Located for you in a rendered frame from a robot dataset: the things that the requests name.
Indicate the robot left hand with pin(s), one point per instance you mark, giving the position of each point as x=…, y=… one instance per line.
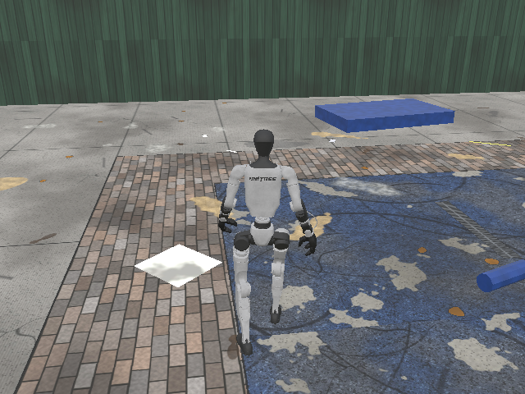
x=228, y=221

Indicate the right robot forearm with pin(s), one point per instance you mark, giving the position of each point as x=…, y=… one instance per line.
x=304, y=221

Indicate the left robot thigh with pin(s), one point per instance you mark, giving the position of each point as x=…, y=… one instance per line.
x=241, y=246

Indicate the robot right shin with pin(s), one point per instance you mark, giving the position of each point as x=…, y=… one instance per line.
x=277, y=287

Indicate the robot right upper arm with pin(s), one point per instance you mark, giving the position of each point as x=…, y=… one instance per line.
x=293, y=187

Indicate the robot left upper arm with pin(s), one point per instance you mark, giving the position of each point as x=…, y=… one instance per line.
x=233, y=185

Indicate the left robot forearm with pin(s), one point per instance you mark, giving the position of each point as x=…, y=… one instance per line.
x=224, y=212

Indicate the robot right hand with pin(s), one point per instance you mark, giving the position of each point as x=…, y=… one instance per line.
x=312, y=243

